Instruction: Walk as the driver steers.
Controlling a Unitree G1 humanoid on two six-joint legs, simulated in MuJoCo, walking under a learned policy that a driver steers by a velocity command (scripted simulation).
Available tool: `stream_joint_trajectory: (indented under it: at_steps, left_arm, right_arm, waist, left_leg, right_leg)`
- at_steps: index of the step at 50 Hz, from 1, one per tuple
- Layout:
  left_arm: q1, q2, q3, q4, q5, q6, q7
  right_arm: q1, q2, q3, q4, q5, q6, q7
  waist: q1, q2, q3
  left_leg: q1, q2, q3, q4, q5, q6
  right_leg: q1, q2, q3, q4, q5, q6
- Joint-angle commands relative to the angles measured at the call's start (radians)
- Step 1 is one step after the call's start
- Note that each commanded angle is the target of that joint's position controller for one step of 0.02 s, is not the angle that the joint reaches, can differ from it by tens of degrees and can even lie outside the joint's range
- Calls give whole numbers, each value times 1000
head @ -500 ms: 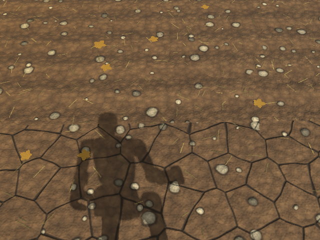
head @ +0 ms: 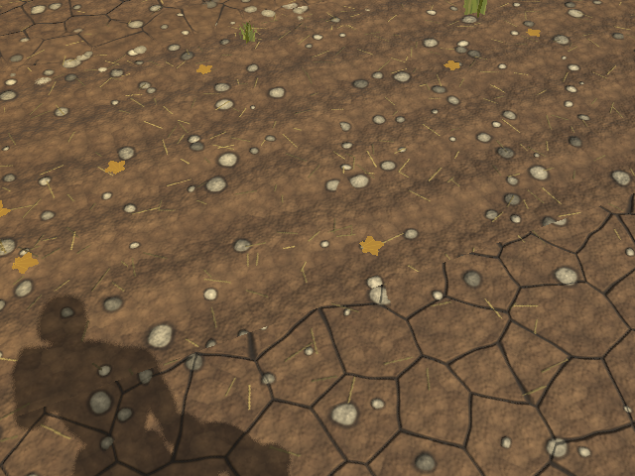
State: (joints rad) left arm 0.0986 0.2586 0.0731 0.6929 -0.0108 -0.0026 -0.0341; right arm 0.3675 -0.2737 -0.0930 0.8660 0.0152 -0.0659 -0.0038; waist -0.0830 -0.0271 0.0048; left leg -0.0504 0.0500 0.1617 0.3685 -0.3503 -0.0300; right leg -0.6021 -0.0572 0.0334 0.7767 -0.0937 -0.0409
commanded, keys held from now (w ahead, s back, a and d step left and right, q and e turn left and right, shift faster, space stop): w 0.28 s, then w+q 0.70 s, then q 0.02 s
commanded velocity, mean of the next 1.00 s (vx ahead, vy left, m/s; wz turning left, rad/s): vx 0.50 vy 0.00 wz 0.23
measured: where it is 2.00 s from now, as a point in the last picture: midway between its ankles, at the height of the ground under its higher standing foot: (260, 397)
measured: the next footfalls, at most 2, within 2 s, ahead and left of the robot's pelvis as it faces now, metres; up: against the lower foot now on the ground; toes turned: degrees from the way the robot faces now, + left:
right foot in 0.04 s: +0.13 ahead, -0.14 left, +0.00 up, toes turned -2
left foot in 0.60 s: +0.50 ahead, +0.12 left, -0.18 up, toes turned +4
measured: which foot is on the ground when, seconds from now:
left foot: down 0.00-0.06, up 0.08-0.58, down 0.60-1.00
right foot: up 0.00-0.02, down 0.04-0.60, up 0.62-0.98, down 1.00-1.00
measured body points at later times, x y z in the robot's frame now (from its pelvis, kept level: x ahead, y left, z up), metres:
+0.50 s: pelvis +0.28 -0.01 -0.07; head +0.30 -0.01 +0.38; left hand +0.25 +0.26 -0.19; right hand +0.51 -0.23 -0.16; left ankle +0.45 +0.11 -0.78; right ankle +0.09 -0.13 -0.73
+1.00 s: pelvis +0.59 +0.04 -0.19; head +0.61 +0.04 +0.26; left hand +0.74 +0.34 -0.24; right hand +0.73 -0.21 -0.32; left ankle +0.46 +0.12 -0.91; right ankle +0.74 -0.03 -0.92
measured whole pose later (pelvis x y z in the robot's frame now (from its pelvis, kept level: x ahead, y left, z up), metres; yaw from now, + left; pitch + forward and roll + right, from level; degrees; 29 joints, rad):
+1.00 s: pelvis +0.59 +0.04 -0.19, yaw +20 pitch +3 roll +1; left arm 0.04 0.24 0.05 0.63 0.00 -0.11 0.01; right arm 0.33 -0.27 -0.08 0.81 0.03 -0.02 -0.02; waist -0.06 0.00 -0.03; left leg -0.16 -0.16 -0.25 0.56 -0.42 0.07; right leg -0.49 0.02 0.08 0.50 -0.06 0.01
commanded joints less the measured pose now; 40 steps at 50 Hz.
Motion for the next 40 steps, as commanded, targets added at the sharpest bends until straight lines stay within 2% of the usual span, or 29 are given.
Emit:
stream_joint_trajectory:
  at_steps: [1,3,4,5,6,7,9,10,11,12,13,16,17,20,23,26,27,28,29,30,31,32,33,34,35,36,37,39,40]
  left_arm:
    - [94,104,38,-40,7,-17,-7]
    - [408,159,76,68,-6,-26,-5]
    - [367,255,82,63,-10,-32,3]
    - [373,229,65,38,-27,-46,-13]
    - [357,181,57,54,-37,-55,-27]
    - [270,145,41,39,-30,-65,-37]
    - [173,91,23,36,-19,-80,-27]
    - [156,85,18,37,-13,-83,-16]
    - [181,109,26,44,15,-90,-5]
    - [204,123,28,52,20,-96,4]
    - [252,108,18,64,15,-112,20]
    - [283,106,16,82,8,-109,69]
    - [317,103,14,94,11,-107,78]
    - [348,89,13,102,1,-102,80]
    - [424,63,8,112,6,-86,86]
    - [437,59,2,103,-3,-65,90]
    - [428,72,5,101,-6,-56,88]
    - [400,117,16,114,0,-49,82]
    - [386,122,22,128,-3,-63,71]
    - [372,113,23,119,-3,-82,54]
    - [494,35,-5,82,10,-108,34]
    - [477,94,-17,43,-4,-132,28]
    - [387,119,-18,-4,-17,-143,34]
    - [278,84,-22,-42,-13,-136,61]
    - [269,98,-17,-59,-50,-142,77]
    - [238,135,-8,-47,-21,-126,87]
    - [243,137,4,-29,18,-107,92]
    - [161,95,0,-56,46,-104,94]
    - [116,61,-9,-75,47,-107,86]
  right_arm:
    - [-110,-184,-37,-63,26,-11,-3]
    - [-165,-160,-24,-62,28,-25,-2]
    - [-23,-58,-1,-73,-7,-40,14]
    - [32,-79,0,-74,22,-65,24]
    - [-94,-149,-20,-108,52,-66,25]
    - [-132,-157,-25,-127,50,-51,14]
    - [-100,-113,-17,-105,12,-15,1]
    - [-102,-89,-9,-108,9,-4,6]
    - [-115,-83,-7,-99,-1,-4,16]
    - [-137,-67,-2,-109,-5,-5,21]
    - [-215,-108,-17,-134,15,-15,35]
    - [-323,-44,10,-165,-35,-30,76]
    - [-334,-30,14,-166,-30,-28,90]
    - [-381,-26,25,-190,-3,-14,103]
    - [-473,-16,37,-221,9,-3,112]
    - [-451,-11,45,-195,16,-12,116]
    - [-384,-17,39,-158,10,-13,111]
    - [-228,-44,22,-109,10,-7,103]
    - [-30,-87,-6,-44,-8,-4,90]
    - [121,-144,-20,10,-20,11,78]
    - [126,-236,-23,15,-35,5,71]
    - [158,-220,-30,3,-6,13,64]
    - [133,-206,-29,-34,0,23,51]
    - [41,-199,-27,-33,9,39,40]
    - [-69,-211,-18,-90,-19,13,25]
    - [-193,-142,2,-135,-27,-6,19]
    - [-227,-116,9,-138,-12,-9,18]
    - [-236,-115,7,-143,-5,-14,4]
    - [-202,-119,5,-133,-3,-12,-9]
  waist:
    - [128,143,-37]
    - [299,86,-142]
    - [169,-253,-140]
    - [164,-283,-226]
    - [184,-160,-110]
    - [139,-75,-48]
    - [68,-21,-24]
    - [55,-19,-11]
    - [72,22,-35]
    - [74,15,-40]
    - [85,1,-9]
    - [112,-26,-1]
    - [119,-16,-8]
    - [140,-32,43]
    - [198,-19,89]
    - [213,-12,119]
    - [190,-4,104]
    - [110,-27,47]
    - [6,23,-70]
    - [-72,137,-119]
    - [27,303,-244]
    - [-40,285,-416]
    - [-49,164,-443]
    - [5,13,-346]
    - [70,72,-305]
    - [115,13,-188]
    - [148,-9,-89]
    - [136,35,-34]
    - [118,72,-58]
  left_leg:
    - [-44,243,-94,82,757,195]
    - [-253,148,-36,549,770,132]
    - [-609,9,-70,958,-196,75]
    - [-773,-70,-242,1051,-265,86]
    - [-841,-37,-245,1041,-189,96]
    - [-816,11,-250,987,-124,100]
    - [-691,82,-274,856,-59,75]
    - [-661,93,-270,792,-37,69]
    - [-668,88,-265,775,76,74]
    - [-692,83,-255,748,139,76]
    - [-760,95,-313,622,259,90]
    - [-576,0,-208,288,775,101]
    - [-512,-21,-194,283,861,109]
    - [-517,-38,-243,238,896,124]
    - [-660,-34,-272,183,841,110]
    - [-663,13,-265,23,819,93]
    - [-567,24,-243,-18,806,92]
    - [-384,31,-228,-18,765,111]
    - [-83,-29,-160,-59,848,149]
    - [223,27,-204,-14,999,223]
    - [632,161,-397,389,1339,327]
    - [722,227,-554,375,1254,436]
    - [694,247,-653,229,875,452]
    - [482,234,-785,21,301,415]
    - [284,341,-948,-23,176,452]
    - [64,322,-920,-33,376,444]
    - [-142,225,-760,-46,470,403]
    - [-329,107,-587,-62,591,353]
    - [-373,49,-508,-59,654,324]
  right_leg:
    - [197,37,-61,-33,-115,-55]
    - [650,87,-109,-219,37,-100]
    - [852,-153,270,-270,131,-225]
    - [866,-262,564,-404,34,-356]
    - [763,-253,541,-464,-51,-343]
    - [641,-246,478,-445,-24,-310]
    - [449,-235,372,-431,35,-279]
    - [398,-224,338,-450,23,-263]
    - [421,-220,314,-425,56,-256]
    - [425,-218,293,-423,101,-254]
    - [464,-185,249,-412,-15,-204]
    - [289,-70,57,-347,-176,-145]
    - [235,-81,41,-334,-209,-141]
    - [229,-104,17,-220,-235,-122]
    - [389,-151,47,-53,-228,-98]
    - [484,-182,44,66,-109,-65]
    - [471,-179,19,142,-42,-51]
    - [430,-190,6,281,81,-49]
    - [348,-120,-71,530,200,-31]
    - [99,-6,-151,983,-211,32]
    - [-340,38,-51,1277,-767,81]
    - [-429,16,46,1266,-721,103]
    - [-494,-15,67,1144,-648,93]
    - [-496,-6,6,1099,-506,83]
    - [-466,-42,104,904,-270,74]
    - [-362,-71,131,762,-217,107]
    - [-233,-85,124,588,-208,128]
    - [-73,-81,72,244,-168,153]
    - [39,-49,49,120,-61,152]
